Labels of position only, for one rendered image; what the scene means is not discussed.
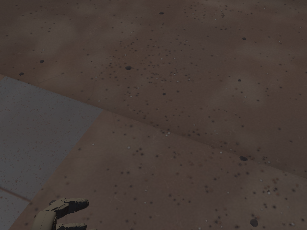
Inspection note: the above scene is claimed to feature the robot left hand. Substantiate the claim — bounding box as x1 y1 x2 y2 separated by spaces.
30 197 98 230

